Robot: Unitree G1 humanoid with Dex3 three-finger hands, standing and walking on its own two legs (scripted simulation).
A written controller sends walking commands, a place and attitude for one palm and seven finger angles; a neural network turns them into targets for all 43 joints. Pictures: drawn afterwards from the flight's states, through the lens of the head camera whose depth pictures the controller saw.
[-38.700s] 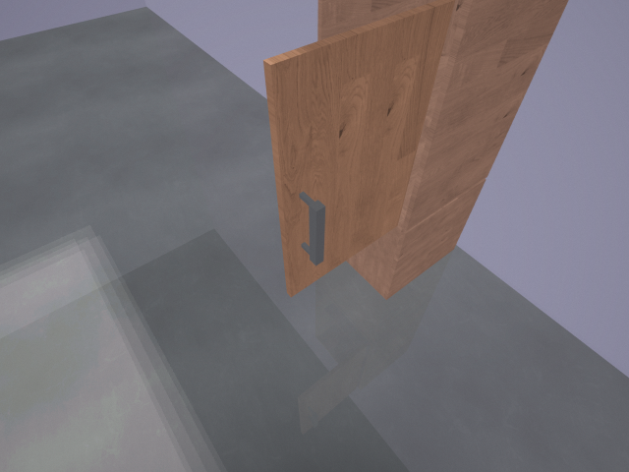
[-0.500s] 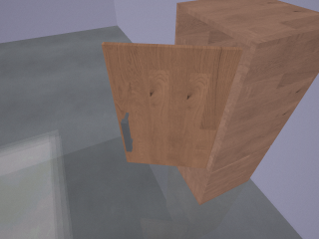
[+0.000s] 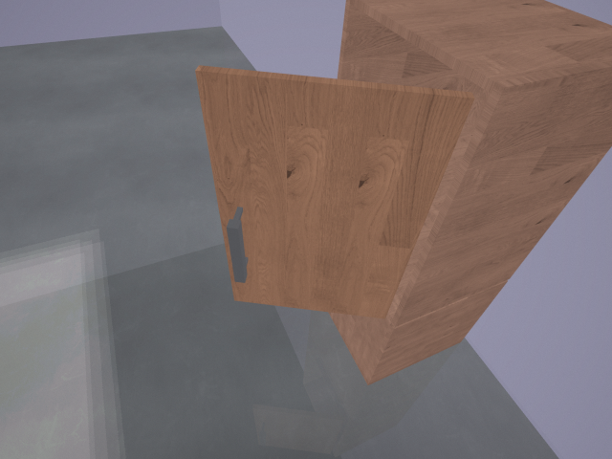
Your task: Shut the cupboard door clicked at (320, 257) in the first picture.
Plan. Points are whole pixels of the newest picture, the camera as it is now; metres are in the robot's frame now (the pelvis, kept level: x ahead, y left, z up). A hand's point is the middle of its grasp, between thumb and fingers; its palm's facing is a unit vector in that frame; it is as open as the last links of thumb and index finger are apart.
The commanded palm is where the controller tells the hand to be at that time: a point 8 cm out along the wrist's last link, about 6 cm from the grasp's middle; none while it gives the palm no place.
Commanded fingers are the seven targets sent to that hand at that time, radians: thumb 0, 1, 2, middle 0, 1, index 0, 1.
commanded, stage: look again from close up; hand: left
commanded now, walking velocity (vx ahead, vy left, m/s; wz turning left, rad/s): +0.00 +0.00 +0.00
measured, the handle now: (240, 245) +0.52 +0.16 -0.09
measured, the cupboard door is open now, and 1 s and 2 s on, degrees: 60 60 60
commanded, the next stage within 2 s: raise the hand and make a fist in 0.34 s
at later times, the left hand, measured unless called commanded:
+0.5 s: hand out of the picture +0.04 +0.18 -0.16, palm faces +0.12 -0.98 -0.16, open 7.3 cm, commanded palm +0.10 +0.22 -0.07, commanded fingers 0.00 0.90 0.90 -0.25 -0.36 -0.25 -0.36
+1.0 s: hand out of the picture +0.14 +0.18 -0.08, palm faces +0.06 -1.00 -0.04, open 5.5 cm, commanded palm +0.14 +0.22 -0.07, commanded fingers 0.00 0.90 0.90 -0.71 -0.86 -0.71 -0.86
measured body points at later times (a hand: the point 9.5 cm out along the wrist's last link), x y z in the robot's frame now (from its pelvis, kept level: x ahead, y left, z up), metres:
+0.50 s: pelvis +0.01 +0.00 +0.00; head +0.01 +0.02 +0.45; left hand +0.03 +0.23 -0.14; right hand +0.03 -0.23 -0.15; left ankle +0.04 +0.08 -0.74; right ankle +0.03 -0.13 -0.74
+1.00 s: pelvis -0.01 -0.03 -0.13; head +0.06 +0.00 +0.31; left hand +0.13 +0.23 -0.07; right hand +0.26 -0.24 -0.17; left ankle +0.04 +0.08 -0.74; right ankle +0.03 -0.14 -0.74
